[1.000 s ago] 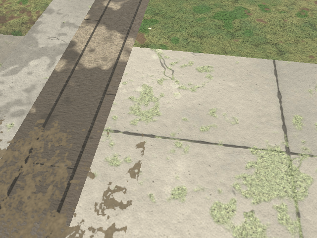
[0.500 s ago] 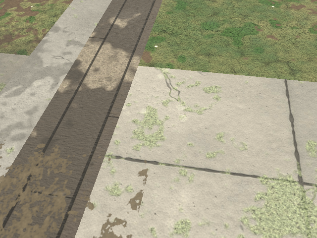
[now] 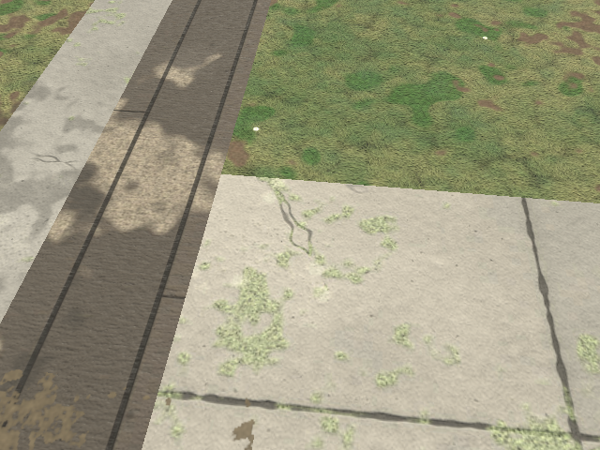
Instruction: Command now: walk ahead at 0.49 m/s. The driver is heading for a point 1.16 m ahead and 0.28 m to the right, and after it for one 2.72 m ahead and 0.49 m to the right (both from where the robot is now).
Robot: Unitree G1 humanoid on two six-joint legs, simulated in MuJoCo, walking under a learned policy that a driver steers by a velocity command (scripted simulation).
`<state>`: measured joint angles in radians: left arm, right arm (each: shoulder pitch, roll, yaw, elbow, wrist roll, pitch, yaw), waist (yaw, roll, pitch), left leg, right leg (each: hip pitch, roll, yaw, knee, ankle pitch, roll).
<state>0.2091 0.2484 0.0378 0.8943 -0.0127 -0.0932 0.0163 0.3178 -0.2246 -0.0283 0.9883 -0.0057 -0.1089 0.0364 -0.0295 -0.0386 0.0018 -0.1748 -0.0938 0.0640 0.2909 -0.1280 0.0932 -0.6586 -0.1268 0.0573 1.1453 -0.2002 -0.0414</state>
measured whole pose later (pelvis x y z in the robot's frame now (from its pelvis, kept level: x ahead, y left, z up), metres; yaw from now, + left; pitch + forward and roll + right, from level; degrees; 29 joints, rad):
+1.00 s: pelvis +0.55 -0.01 -0.01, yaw -1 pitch +2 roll +0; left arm 0.32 0.25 0.05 0.98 -0.03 -0.09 0.01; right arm 0.15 -0.24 -0.05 0.89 0.00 -0.11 0.03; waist 0.01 -0.03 0.03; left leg -0.35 -0.02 0.09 0.48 -0.16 0.06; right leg -0.39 -0.03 0.06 1.18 -0.37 -0.06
